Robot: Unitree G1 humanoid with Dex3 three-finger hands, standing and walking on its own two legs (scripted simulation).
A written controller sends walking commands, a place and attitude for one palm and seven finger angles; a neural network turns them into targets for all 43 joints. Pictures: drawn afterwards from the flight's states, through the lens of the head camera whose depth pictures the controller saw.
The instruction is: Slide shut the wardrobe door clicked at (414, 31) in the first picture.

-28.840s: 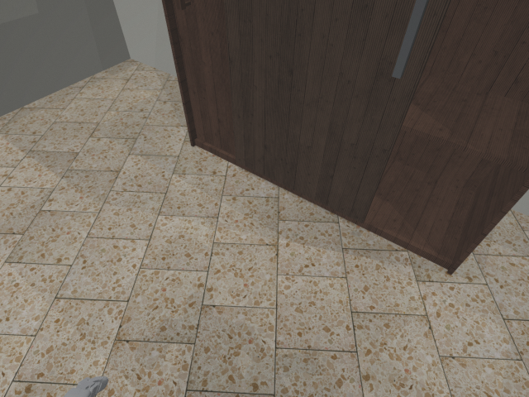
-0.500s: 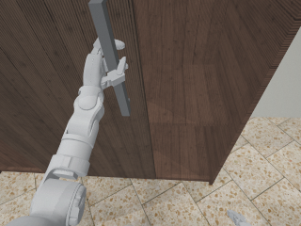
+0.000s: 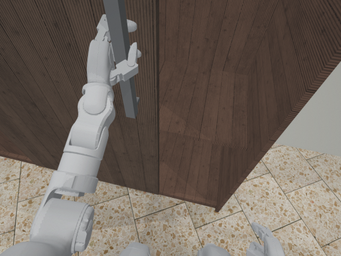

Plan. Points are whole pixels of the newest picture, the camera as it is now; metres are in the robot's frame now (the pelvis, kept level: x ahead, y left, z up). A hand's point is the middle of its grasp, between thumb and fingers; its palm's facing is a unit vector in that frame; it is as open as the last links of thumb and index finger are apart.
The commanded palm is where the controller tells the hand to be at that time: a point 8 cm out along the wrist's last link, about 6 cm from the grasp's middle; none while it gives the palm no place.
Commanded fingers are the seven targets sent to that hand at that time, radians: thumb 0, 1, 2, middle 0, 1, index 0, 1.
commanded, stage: step sideways, sliding the door along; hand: left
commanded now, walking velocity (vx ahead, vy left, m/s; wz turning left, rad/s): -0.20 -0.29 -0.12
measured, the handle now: (127, 56) +0.45 +0.18 +0.21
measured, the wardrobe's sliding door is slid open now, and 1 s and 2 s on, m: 0.33 0.03 0.00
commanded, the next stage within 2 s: stop walking and hold the door there in 1.66 s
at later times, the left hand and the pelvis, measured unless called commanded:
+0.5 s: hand (198, 77) +0.40 +0.03 +0.22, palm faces +0.13 -0.99 -0.08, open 6.6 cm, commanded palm +0.38 +0.02 +0.22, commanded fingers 0.00 0.90 0.90 -0.45 -1.40 -0.45 -1.40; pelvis +0.04 -0.11 +0.02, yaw +5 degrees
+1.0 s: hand (290, 94) +0.39 -0.14 +0.22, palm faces +0.05 -0.99 -0.14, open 6.6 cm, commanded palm +0.37 -0.11 +0.23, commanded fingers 0.00 0.90 0.90 -0.45 -1.40 -0.45 -1.40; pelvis +0.02 -0.24 +0.00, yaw +0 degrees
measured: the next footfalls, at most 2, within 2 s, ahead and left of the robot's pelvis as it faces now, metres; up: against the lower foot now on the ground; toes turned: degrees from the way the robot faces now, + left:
right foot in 0.22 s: +0.13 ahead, -0.20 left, +0.00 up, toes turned +3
left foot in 0.74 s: +0.05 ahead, +0.03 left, +0.00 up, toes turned +10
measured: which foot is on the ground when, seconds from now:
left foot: down 0.00-0.58, up 0.60-0.72, down 0.74-0.94, up 0.96-1.00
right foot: up 0.00-0.20, down 0.22-0.74, up 0.76-0.90, down 0.92-1.00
